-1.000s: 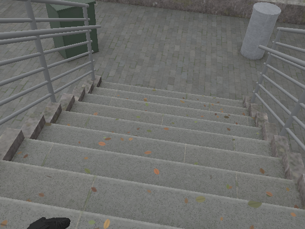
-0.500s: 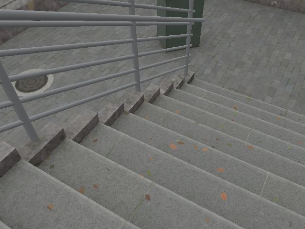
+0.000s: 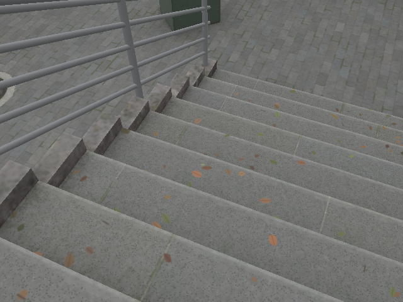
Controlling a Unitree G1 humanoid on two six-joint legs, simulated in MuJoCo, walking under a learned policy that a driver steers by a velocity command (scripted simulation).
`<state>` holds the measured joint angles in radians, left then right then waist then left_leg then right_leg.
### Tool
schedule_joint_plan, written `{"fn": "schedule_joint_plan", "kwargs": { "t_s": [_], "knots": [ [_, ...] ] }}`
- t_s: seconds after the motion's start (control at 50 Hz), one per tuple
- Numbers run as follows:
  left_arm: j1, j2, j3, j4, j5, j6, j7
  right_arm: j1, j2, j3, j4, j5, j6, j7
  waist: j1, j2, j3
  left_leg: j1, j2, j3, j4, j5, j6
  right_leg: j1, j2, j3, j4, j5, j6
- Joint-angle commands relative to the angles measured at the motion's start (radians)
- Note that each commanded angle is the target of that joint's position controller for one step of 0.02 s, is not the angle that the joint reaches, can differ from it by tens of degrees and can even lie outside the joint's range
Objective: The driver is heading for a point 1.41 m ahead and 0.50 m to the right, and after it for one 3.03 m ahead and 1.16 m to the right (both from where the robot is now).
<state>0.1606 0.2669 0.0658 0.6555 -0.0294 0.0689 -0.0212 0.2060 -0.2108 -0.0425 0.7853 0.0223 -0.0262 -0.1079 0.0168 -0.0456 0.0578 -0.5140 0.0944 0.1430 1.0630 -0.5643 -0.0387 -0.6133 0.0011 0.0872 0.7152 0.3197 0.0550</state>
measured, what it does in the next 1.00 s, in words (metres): goes down, turning right: right foot 0.16 m lower, then left foot 0.16 m higher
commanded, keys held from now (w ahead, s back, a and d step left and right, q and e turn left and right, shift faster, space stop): e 0.40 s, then w+e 0.32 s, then w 0.28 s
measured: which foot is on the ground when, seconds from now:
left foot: down 0.00-0.08, up 0.10-0.86, down 0.88-1.00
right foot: up 0.00-0.06, down 0.08-0.90, up 0.92-1.00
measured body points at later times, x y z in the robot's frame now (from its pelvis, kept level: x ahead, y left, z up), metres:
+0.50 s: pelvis +0.04 -0.02 -0.10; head +0.05 -0.07 +0.34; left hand +0.21 +0.20 -0.18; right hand +0.21 -0.27 -0.19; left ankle +0.08 +0.13 -0.47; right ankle +0.11 -0.10 -0.83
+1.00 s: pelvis +0.06 +0.11 -0.07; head +0.03 +0.13 +0.38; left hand +0.39 +0.21 -0.09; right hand +0.00 -0.17 -0.16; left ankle +0.06 +0.25 -0.66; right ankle +0.12 -0.09 -0.73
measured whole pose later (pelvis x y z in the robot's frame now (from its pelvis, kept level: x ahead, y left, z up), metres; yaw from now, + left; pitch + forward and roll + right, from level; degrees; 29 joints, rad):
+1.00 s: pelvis +0.06 +0.11 -0.07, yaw -30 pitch -1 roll +3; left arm 0.09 0.31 0.05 0.50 -0.10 0.01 0.01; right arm 0.42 -0.30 0.01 0.57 0.01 -0.06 -0.01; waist -0.05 -0.07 -0.08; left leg -0.51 -0.01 0.06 1.44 -0.92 0.01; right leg -0.70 0.16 0.34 1.06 -0.48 -0.04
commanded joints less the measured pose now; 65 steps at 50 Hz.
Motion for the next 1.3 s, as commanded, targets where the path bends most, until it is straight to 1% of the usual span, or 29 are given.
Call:
{"fn": "schedule_joint_plan", "kwargs": {
  "t_s": [0.02,0.06,0.08,0.1,0.12,0.14,0.16,0.18,0.22,0.24,0.28,0.34,0.5,0.7,0.82,0.86,0.9,0.92,0.94,0.96,0.98,1.0,1.04,1.06,1.12,1.16,1.2,1.26,1.3],
  "knots": [
    [0.06,0.029,0.009,-0.034,-0.014,0.009,-0.03,-0.062,-0.065,-0.014,-0.07,0.004,-0.016,-0.017,0.016,0.134,-0.052,-0.077,0.184,-0.149,-0.137,-0.021,0.095,0.236,-0.05,-0.04,-0.208,0.1,-0.023],
    [0.232,0.02,0.027,0.039,-0.003,-0.001,-0.029,-0.07,-0.029,-0.01,-0.045,0.005,-0.008,-0.022,0.084,0.082,-0.052,-0.124,0.167,-0.099,0.086,0.125,0.07,0.469,-0.045,-0.107,-0.381,0.147,-0.089],
    [0.413,0.064,0.049,0.103,0.018,-0.014,-0.027,-0.039,-0.021,-0.014,-0.018,-0.003,-0.003,-0.017,0.172,-0.058,-0.116,-0.182,0.025,0.027,0.512,0.027,0.024,0.659,-0.041,-0.083,-0.373,0.18,-0.172],
    [0.376,0.185,0.046,0.077,0.073,-0.035,-0.025,-0.033,0.03,0.0,-0.098,-0.028,0.004,0.004,0.104,-0.344,-0.126,-0.532,-0.097,-0.013,0.971,-0.238,-0.02,0.793,-0.147,0.086,-0.125,0.501,-0.201],
    [0.272,0.224,0.04,0.019,0.072,-0.027,-0.015,-0.001,-0.031,-0.008,-0.119,-0.008,-0.003,0.019,0.068,-0.313,-0.226,-0.667,-0.079,-0.147,1.141,-0.12,-0.02,0.826,-0.256,0.243,-0.095,0.62,-0.238],
    [0.202,0.263,0.044,-0.017,0.065,-0.016,-0.015,0.004,-0.068,-0.012,-0.117,0.004,0.003,0.023,0.038,-0.196,-0.302,-0.681,-0.083,-0.189,1.252,-0.129,-0.028,0.799,-0.325,0.351,-0.158,0.503,-0.283],
    [0.182,0.33,0.059,-0.004,0.063,-0.008,-0.001,-0.06,-0.051,0.004,-0.189,0.02,0.005,0.015,0.016,-0.096,-0.357,-0.754,-0.072,-0.239,1.251,-0.037,-0.013,0.779,-0.413,0.547,-0.293,-0.029,-0.368],
    [0.153,0.255,0.036,-0.012,0.064,-0.002,0.018,-0.164,-0.064,-0.001,-0.201,0.026,0.027,-0.008,0.045,-0.009,-0.279,-0.785,-0.057,-0.266,1.197,0.043,-0.012,0.682,-0.427,0.617,-0.38,-0.375,-0.36],
    [0.1,0.117,-0.033,-0.027,0.056,0.002,0.063,-0.192,-0.065,-0.011,-0.202,0.003,0.071,-0.018,0.029,-0.005,-0.19,-0.719,-0.085,-0.279,1.183,0.149,-0.013,0.514,-0.315,0.537,-0.349,-0.631,-0.275],
    [0.081,0.097,-0.049,-0.043,0.042,0.008,0.074,-0.182,-0.044,-0.005,-0.207,-0.01,0.085,-0.013,0.025,-0.027,-0.159,-0.712,-0.103,-0.251,1.189,0.18,-0.02,0.465,-0.244,0.459,-0.316,-0.646,-0.242],
    [0.073,0.109,-0.062,-0.076,0.046,0.007,0.084,-0.171,-0.029,-0.002,-0.231,-0.007,0.1,-0.007,0.011,-0.035,-0.129,-0.655,-0.141,-0.191,1.143,0.322,-0.041,0.35,-0.13,0.35,-0.262,-0.509,-0.187],
    [0.143,0.127,-0.073,-0.093,0.063,0.005,0.095,-0.181,0.024,0.022,-0.295,-0.012,0.095,0.007,0.027,-0.039,-0.179,-0.672,-0.18,-0.192,1.248,0.272,-0.076,0.422,-0.127,0.392,-0.217,-0.274,-0.224],
    [0.153,0.136,-0.072,-0.165,0.027,0.018,0.118,-0.215,0.002,0.028,-0.41,-0.009,0.098,0.034,0.036,-0.053,-0.131,-0.694,-0.179,-0.213,1.242,0.231,-0.107,0.506,-0.091,0.537,-0.318,-0.718,-0.266],
    [0.117,0.184,-0.045,-0.219,0.01,0.003,0.108,-0.196,-0.065,0.02,-0.466,-0.004,0.049,0.07,0.018,-0.071,-0.102,-0.505,-0.165,-0.221,1.047,0.167,-0.09,0.418,-0.071,0.623,-0.366,-0.811,-0.336],
    [0.01,0.208,-0.029,-0.256,-0.029,-0.003,0.099,-0.135,-0.105,0.036,-0.484,-0.007,0.024,0.104,-0.015,-0.112,-0.143,-0.234,-0.102,-0.229,0.781,0.072,-0.054,0.289,-0.082,0.571,-0.362,-0.783,-0.292],
    [-0.091,0.23,-0.014,-0.277,-0.047,0.002,0.09,-0.079,-0.104,0.051,-0.485,-0.02,0.014,0.123,-0.066,-0.132,-0.164,0.039,-0.062,-0.199,0.434,0.051,-0.014,0.142,-0.056,0.476,-0.376,-0.784,-0.236],
    [-0.176,0.245,0.015,-0.275,-0.032,-0.001,0.063,0.206,-0.146,0.035,-0.39,-0.042,0.001,0.137,-0.198,-0.172,-0.154,0.472,-0.117,-0.034,0.123,-0.004,0.013,-0.118,-0.002,0.328,-0.355,-0.879,-0.164],
    [-0.343,0.152,0.009,-0.35,-0.068,-0.017,0.057,0.415,-0.309,-0.016,-0.27,-0.033,-0.009,0.117,-0.306,0.323,0.16,0.248,-0.012,-0.506,-0.448,-0.572,0.082,-0.42,0.208,0.184,0.149,-1.183,-0.098],
    [-0.527,0.047,-0.019,-0.456,-0.058,-0.081,0.034,0.384,-0.436,-0.05,-0.252,0.05,-0.038,0.106,-0.264,0.608,0.46,0.123,0.113,-0.976,-0.748,-0.556,0.131,-0.824,0.255,0.255,0.386,-1.165,-0.092],
    [-0.46,0.006,-0.032,-0.417,-0.095,-0.125,0.018,0.263,-0.383,-0.027,-0.255,0.022,-0.071,0.091,-0.141,0.498,0.464,0.022,0.166,-1.274,-0.853,-0.835,0.215,-0.959,0.197,0.405,0.461,-1.017,-0.121],
    [-0.365,0.044,-0.028,-0.324,-0.101,-0.132,0.014,0.171,-0.329,-0.02,-0.268,-0.013,-0.073,0.081,-0.076,0.353,0.389,-0.027,0.163,-1.185,-0.804,-0.804,0.248,-0.843,0.168,0.361,0.491,-0.847,-0.129],
    [-0.239,0.102,-0.01,-0.254,-0.073,-0.127,0.007,0.107,-0.303,-0.018,-0.27,-0.04,-0.06,0.077,-0.012,0.255,0.276,-0.037,0.164,-1.042,-0.647,-0.645,0.268,-0.698,0.136,0.296,0.488,-0.626,-0.102],
    [-0.026,0.16,0.016,-0.147,0.019,-0.085,-0.012,0.026,-0.248,-0.006,-0.229,-0.037,-0.021,0.062,0.092,0.11,0.015,-0.247,0.082,-0.616,-0.431,-0.299,0.219,-0.121,0.126,0.143,0.519,-0.16,-0.048],
    [0.017,0.137,0.01,-0.131,0.038,-0.06,-0.014,0.007,-0.231,0.003,-0.218,-0.013,-0.01,0.049,0.114,0.069,-0.058,-0.281,0.055,-0.512,-0.409,-0.185,0.197,0.042,0.113,0.079,0.542,-0.043,-0.026],
    [-0.137,0.056,-0.029,-0.218,0.028,-0.044,-0.016,0.113,-0.21,0.012,-0.166,0.006,-0.005,0.035,0.017,0.011,-0.012,-0.105,0.009,-0.386,-0.397,-0.07,0.152,0.008,0.088,-0.007,0.296,-0.084,-0.035],
    [-0.232,0.04,-0.037,-0.244,0.024,-0.066,-0.04,0.253,-0.2,0.004,-0.1,0.0,-0.002,0.03,-0.086,0.057,-0.047,0.162,-0.003,-0.321,-0.343,0.014,0.144,-0.044,0.055,-0.038,0.026,-0.045,-0.046],
    [-0.25,0.035,-0.034,-0.23,0.01,-0.084,-0.06,0.307,-0.187,-0.003,-0.037,0.012,0.006,0.025,-0.128,0.129,-0.061,0.302,0.01,-0.316,-0.322,0.074,0.153,-0.029,-0.002,-0.048,-0.144,-0.01,-0.063],
    [-0.131,0.026,-0.022,-0.164,0.006,-0.097,-0.058,0.312,-0.169,-0.011,0.011,0.018,0.021,0.034,-0.102,0.146,-0.05,0.326,0.03,-0.324,-0.225,0.191,0.16,0.11,-0.046,-0.059,-0.317,-0.041,-0.103],
    [0.092,0.007,-0.011,-0.067,0.012,-0.107,-0.042,0.284,-0.145,-0.013,0.045,0.03,0.013,0.05,0.006,0.072,-0.078,0.186,-0.031,-0.252,0.043,0.221,0.148,0.414,-0.038,-0.102,-0.499,0.039,-0.154]
  ]
}}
